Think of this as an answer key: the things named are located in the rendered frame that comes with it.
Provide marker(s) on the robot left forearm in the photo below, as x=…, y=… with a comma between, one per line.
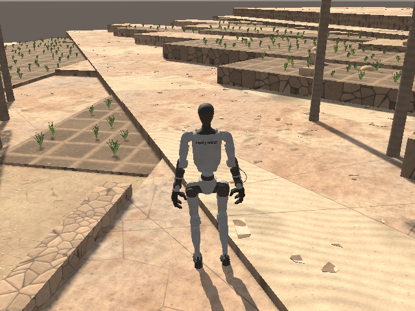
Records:
x=177, y=185

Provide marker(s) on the robot left upper arm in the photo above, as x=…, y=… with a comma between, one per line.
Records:
x=183, y=151

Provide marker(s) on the left robot foot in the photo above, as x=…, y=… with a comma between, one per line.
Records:
x=198, y=263

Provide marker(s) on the robot right hand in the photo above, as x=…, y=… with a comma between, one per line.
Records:
x=240, y=194

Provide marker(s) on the robot left thigh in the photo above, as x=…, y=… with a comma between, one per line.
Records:
x=191, y=191

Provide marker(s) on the robot left hand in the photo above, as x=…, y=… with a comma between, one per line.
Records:
x=175, y=199

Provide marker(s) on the robot right forearm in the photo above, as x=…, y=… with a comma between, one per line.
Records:
x=236, y=175

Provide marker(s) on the robot right upper arm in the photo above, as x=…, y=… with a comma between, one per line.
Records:
x=229, y=147

